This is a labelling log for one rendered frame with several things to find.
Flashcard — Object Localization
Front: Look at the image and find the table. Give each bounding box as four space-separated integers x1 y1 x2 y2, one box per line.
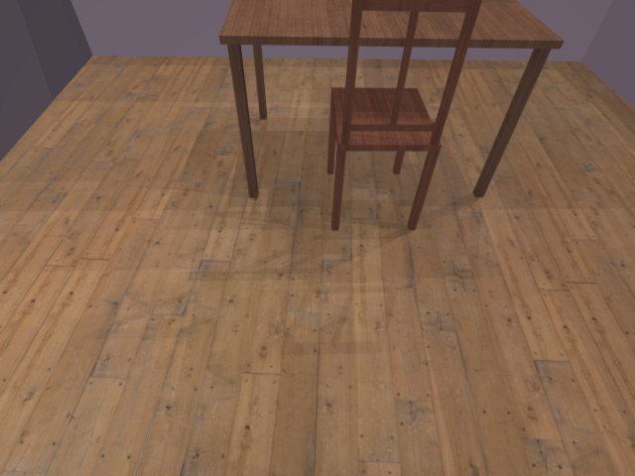
219 0 564 198

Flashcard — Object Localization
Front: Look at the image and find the chair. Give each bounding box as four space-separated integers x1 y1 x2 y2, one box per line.
327 0 482 231

